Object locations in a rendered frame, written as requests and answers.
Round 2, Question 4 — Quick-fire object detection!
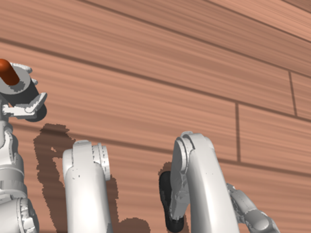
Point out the left robot arm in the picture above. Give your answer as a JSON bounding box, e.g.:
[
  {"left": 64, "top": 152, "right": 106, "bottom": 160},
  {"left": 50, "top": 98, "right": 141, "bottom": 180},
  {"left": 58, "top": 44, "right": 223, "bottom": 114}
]
[{"left": 0, "top": 120, "right": 39, "bottom": 233}]

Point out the right robot hand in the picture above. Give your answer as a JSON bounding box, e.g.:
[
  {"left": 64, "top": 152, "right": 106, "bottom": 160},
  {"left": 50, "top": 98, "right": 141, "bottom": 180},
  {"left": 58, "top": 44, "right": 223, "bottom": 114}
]
[{"left": 226, "top": 183, "right": 258, "bottom": 224}]

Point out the right robot arm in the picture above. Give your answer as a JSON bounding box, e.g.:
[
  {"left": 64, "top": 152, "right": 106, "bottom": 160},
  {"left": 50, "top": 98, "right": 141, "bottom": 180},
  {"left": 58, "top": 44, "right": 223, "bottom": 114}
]
[{"left": 244, "top": 210, "right": 280, "bottom": 233}]

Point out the bottle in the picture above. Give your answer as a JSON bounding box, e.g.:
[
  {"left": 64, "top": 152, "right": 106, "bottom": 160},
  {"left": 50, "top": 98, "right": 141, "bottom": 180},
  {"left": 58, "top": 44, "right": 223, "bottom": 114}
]
[{"left": 0, "top": 59, "right": 47, "bottom": 122}]

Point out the right robot foot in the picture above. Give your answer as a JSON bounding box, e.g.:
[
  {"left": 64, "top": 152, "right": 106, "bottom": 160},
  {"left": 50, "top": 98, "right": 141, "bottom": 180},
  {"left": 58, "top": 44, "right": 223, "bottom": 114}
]
[{"left": 159, "top": 171, "right": 184, "bottom": 233}]

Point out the left robot hand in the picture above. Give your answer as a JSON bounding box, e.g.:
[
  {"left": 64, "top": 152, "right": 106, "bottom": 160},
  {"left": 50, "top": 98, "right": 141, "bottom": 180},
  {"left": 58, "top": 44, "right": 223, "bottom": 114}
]
[{"left": 0, "top": 63, "right": 47, "bottom": 122}]

